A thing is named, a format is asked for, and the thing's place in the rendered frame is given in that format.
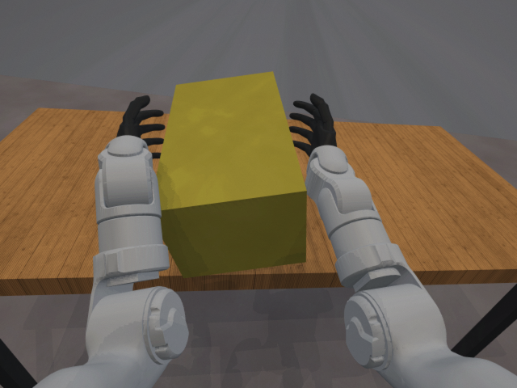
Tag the right robot hand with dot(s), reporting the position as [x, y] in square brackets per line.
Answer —
[323, 133]

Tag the table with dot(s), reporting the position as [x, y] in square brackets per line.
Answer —
[452, 216]

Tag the robot right forearm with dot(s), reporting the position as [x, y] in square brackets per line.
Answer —
[366, 259]

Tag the robot left forearm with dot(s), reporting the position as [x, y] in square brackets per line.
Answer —
[128, 213]

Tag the left robot hand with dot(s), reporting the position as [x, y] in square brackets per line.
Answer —
[134, 116]

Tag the right robot upper arm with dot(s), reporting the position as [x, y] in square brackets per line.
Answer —
[398, 331]

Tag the carton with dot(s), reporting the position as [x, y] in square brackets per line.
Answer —
[232, 194]

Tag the left robot upper arm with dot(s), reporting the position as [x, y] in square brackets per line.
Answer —
[131, 338]

